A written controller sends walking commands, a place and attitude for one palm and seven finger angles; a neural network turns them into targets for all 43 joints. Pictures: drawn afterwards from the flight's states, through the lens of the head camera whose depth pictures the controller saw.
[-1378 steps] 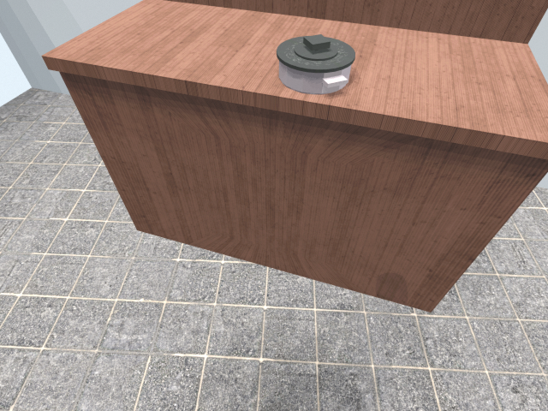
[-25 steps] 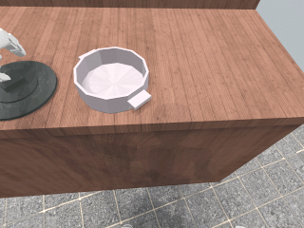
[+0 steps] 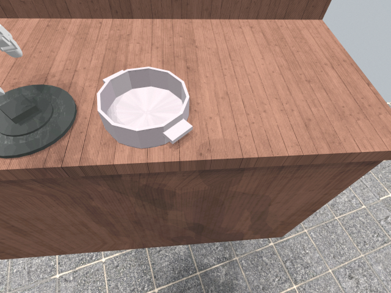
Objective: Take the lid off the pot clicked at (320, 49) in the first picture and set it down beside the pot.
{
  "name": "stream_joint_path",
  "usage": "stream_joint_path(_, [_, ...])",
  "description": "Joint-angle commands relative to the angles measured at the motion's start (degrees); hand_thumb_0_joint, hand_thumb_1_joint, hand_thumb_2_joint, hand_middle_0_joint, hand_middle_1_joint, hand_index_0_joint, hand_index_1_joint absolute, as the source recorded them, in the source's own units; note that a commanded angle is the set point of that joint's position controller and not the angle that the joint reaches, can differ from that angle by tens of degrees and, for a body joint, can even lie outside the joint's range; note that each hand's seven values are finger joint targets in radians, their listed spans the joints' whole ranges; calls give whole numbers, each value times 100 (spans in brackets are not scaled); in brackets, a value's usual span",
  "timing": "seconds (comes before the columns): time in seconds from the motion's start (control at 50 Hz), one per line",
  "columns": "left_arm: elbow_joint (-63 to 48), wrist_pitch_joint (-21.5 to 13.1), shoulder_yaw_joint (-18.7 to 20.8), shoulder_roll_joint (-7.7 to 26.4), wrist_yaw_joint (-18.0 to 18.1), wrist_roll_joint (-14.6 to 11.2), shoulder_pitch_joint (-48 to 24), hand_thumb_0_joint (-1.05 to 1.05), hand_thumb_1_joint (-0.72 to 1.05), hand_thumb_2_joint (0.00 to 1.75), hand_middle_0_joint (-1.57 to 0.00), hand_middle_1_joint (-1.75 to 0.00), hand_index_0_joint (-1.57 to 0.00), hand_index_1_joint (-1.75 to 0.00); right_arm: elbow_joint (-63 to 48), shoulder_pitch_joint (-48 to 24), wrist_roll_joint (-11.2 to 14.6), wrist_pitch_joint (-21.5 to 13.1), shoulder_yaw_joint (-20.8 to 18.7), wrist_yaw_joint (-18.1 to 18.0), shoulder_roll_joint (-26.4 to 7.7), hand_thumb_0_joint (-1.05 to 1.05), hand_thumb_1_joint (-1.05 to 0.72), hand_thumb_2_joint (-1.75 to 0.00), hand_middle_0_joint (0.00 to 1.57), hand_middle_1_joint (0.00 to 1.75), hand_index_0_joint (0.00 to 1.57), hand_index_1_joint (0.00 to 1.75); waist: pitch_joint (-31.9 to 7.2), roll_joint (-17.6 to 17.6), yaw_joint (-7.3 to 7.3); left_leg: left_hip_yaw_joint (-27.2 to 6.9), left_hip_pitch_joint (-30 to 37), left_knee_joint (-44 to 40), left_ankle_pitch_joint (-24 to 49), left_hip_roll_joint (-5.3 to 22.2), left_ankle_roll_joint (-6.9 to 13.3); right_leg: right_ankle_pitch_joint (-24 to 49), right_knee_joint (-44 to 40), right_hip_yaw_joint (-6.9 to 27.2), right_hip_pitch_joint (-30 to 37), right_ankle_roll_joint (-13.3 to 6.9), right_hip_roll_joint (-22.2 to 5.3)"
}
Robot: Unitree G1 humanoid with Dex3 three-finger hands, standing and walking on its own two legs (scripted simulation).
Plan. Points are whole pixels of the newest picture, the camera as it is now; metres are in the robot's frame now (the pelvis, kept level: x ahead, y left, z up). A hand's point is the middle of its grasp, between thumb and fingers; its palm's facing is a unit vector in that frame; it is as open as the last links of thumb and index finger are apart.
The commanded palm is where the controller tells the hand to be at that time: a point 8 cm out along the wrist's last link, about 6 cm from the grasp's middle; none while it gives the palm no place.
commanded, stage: raise the empty hand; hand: left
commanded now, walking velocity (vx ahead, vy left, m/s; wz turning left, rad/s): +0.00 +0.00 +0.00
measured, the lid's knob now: (19, 108) +0.46 +0.34 +0.11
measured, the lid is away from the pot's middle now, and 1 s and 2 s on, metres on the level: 0.24 0.24 0.24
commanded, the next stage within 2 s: draw the hand back to the body in 0.52 s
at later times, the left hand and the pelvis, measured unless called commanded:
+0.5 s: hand out of the picture +0.46 +0.34 +0.26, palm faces -0.20 -0.11 -0.97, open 10.8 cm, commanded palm +0.45 +0.34 +0.32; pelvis +0.00 -0.01 +0.01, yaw +0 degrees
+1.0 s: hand out of the picture +0.43 +0.31 +0.25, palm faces -0.16 -0.07 -0.98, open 10.8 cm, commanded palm +0.39 +0.32 +0.32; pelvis +0.01 -0.03 +0.01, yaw +0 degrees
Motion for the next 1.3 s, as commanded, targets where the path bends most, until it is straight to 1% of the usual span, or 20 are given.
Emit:
stream_joint_path(0.0, [-967,62,522,1859,214,-7,-2714,0,-22,108,-70,-16,-70,-16,-508,201,-26,-125,-362,-55,-1015,0,-90,-90,20,30,20,30,-2236,496,17,-455,2420,-328,2256,125,-154,993,-223,-300,-157,-335,495])
stream_joint_path(0.08, [-892,160,164,1541,162,9,-2941,0,-22,108,-70,-16,-70,-16,-454,179,-22,-131,-344,-38,-1018,0,-90,-90,20,30,20,30,-1966,678,-44,-480,2466,-427,2082,148,-180,794,-314,-329,-358,-352,499])
stream_joint_path(0.16, [-1228,170,185,1662,176,82,-3420,0,-22,108,-70,-16,-70,-16,-448,165,-32,-196,-339,-62,-1009,0,-90,-90,20,30,20,30,-2306,948,-47,-541,2800,-444,2238,150,-183,791,-358,-304,-310,-367,489])
stream_joint_path(0.2, [-841,205,367,1837,158,96,-3141,0,-22,108,-70,-16,-70,-16,-402,257,-38,-218,-332,-87,-1033,0,-90,-90,20,30,20,30,-2191,581,-10,-469,2602,-478,2062,120,-156,865,-387,-290,-136,-352,494])
stream_joint_path(0.28, [-817,258,4,1542,112,116,-3480,0,-22,108,-70,-16,-70,-16,-373,180,-22,-231,-302,-73,-1020,0,-90,-90,20,30,20,30,-2028,691,-52,-440,2530,-557,1999,126,-169,878,-417,-311,-155,-358,470])
stream_joint_path(0.34, [-1241,281,220,1792,129,178,-3655,0,-22,108,-70,-16,-70,-16,-409,211,-50,-298,-331,-49,-1021,0,-90,-90,20,30,20,30,-2483,969,4,-502,2975,-485,2636,143,-189,1028,-415,-258,-75,-365,485])
stream_joint_path(0.48, [-326,413,-87,1504,35,206,-3257,0,-22,108,-70,-16,-70,-16,-380,166,-35,-230,-272,-48,-1031,0,-90,-90,20,30,20,30,-1791,246,-30,-266,2195,-635,1841,82,-140,1068,-443,-288,153,-334,446])
stream_joint_path(0.54, [-1130,381,6,1654,73,243,-3836,0,-22,108,-70,-16,-70,-16,-434,126,-38,-230,-312,-33,-1018,0,-90,-90,20,30,20,30,-2375,780,-31,-364,2767,-564,2563,133,-154,1229,-407,-250,137,-348,441])
stream_joint_path(0.6, [-670,386,366,1946,82,276,-3318,0,-22,108,-70,-16,-70,-16,-410,210,-52,-241,-307,-55,-1015,0,-90,-90,20,30,20,30,-2272,435,25,-292,2575,-499,2529,80,-121,1328,-391,-245,273,-324,459])
stream_joint_path(0.66, [-1033,403,239,1689,76,163,-2971,0,-22,108,-70,-16,-70,-16,-523,62,-21,-212,-317,-11,-982,0,-90,-90,20,30,20,30,-2258,526,82,-289,2598,-492,2800,105,-121,1452,-345,-256,296,-329,438])
stream_joint_path(0.84, [-2397,589,1088,2340,39,-141,-1832,0,-22,108,-70,-16,-70,-16,-845,-385,14,-166,-295,36,-982,0,-90,-90,20,30,20,30,-2424,450,336,-199,2503,-453,3047,88,-46,1877,-286,-190,929,-279,369])
stream_joint_path(0.96, [-2576,734,1140,2110,-2,-303,-1151,0,-22,108,-70,-16,-70,-16,-871,-616,15,-192,-257,2,-927,0,-90,-90,20,30,20,30,-2043,264,336,-186,2372,-458,2682,55,-43,1791,-344,-227,851,-275,352])
stream_joint_path(1.02, [-3149,781,909,1804,-31,-425,-1070,0,-22,108,-70,-16,-70,-16,-965,-868,37,-215,-246,6,-913,0,-90,-90,20,30,20,30,-2074,611,346,-193,2566,-471,2779,51,-39,1805,-381,-207,812,-313,318])
stream_joint_path(1.04, [-3410,797,1255,2167,6,-393,-1081,0,-22,108,-70,-16,-70,-16,-946,-813,14,-220,-243,2,-894,0,-90,-90,20,30,20,30,-2322,460,408,-223,2600,-461,2825,52,-43,1878,-324,-164,1019,-285,308])
stream_joint_path(1.08, [-3052,840,1098,1895,-34,-438,-712,0,-22,108,-70,-16,-70,-16,-916,-938,15,-222,-186,-30,-854,0,-90,-90,20,30,20,30,-1948,326,380,-177,2347,-497,2533,19,-61,1830,-355,-230,909,-276,307])
stream_joint_path(1.1, [-3613,162,2315,701,1091,-4068,-1581,0,-22,108,-70,-16,-70,-16,-1279,10,18,-603,-282,-5,-531,0,-90,-90,20,30,20,30,-1399,68,212,-67,3068,-616,1693,284,-127,1307,-613,-253,357,-434,284])
stream_joint_path(1.12, [-3347,-66,2085,630,1616,-4351,-970,0,-22,108,-70,-16,-70,-16,-1066,-304,-49,-750,-125,-72,-709,0,-90,-90,20,30,20,30,-1387,133,294,-352,3408,-791,1435,378,-148,1000,-680,-179,404,-483,335])
stream_joint_path(1.18, [-3769,-299,2455,289,2510,-5419,11,0,-22,108,-70,-16,-70,-16,-1042,-554,-88,-1010,-170,-189,-776,0,-90,-90,20,30,20,30,-1501,-96,495,-170,3215,-986,1534,453,-220,1339,-738,-71,1017,-380,271])
stream_joint_path(1.22, [-3873,-366,2750,379,2837,-5674,101,0,-19,108,-69,-16,-69,-16,-782,-604,-161,-1086,-154,-196,-814,0,-90,-90,20,30,20,30,-1187,251,539,-6,3007,-1033,1522,412,-255,1483,-825,-37,1176,-380,248])
stream_joint_path(1.28, [-4774,-567,3152,470,3164,-5776,303,0,-11,106,-65,-17,-65,-17,-779,-789,-234,-1306,-136,-177,-710,0,-90,-90,20,30,20,30,-1526,853,646,10,3151,-1069,2039,404,-328,1872,-801,-25,1572,-382,204])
